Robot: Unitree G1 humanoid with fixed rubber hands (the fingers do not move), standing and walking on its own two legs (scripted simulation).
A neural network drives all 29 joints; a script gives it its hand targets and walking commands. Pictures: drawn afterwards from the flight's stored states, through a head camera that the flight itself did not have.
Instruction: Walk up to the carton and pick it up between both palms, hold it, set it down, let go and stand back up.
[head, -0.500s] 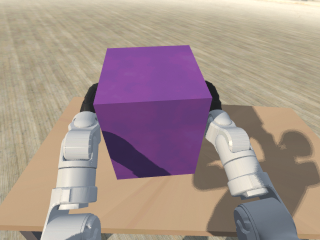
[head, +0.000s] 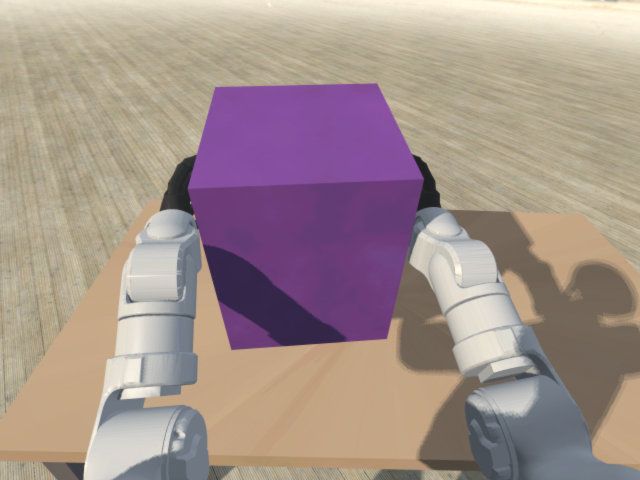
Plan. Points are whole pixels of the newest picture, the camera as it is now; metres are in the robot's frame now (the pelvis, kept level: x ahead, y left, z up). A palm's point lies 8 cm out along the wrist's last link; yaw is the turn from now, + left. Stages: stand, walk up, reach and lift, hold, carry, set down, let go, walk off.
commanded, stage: hold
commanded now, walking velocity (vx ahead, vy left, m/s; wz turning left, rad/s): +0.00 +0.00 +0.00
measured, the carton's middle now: (303, 217) +0.39 +0.00 +0.20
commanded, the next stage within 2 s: none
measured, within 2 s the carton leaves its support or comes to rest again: neither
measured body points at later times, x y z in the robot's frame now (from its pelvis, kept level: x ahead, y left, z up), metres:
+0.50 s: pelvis +0.01 +0.00 +0.00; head -0.03 +0.02 +0.45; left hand +0.40 +0.16 +0.21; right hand +0.40 -0.14 +0.21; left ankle +0.02 +0.14 -0.75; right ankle +0.01 -0.14 -0.75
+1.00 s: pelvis -0.01 +0.00 +0.00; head -0.07 +0.01 +0.45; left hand +0.37 +0.16 +0.22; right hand +0.37 -0.14 +0.21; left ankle +0.02 +0.14 -0.75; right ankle +0.02 -0.14 -0.75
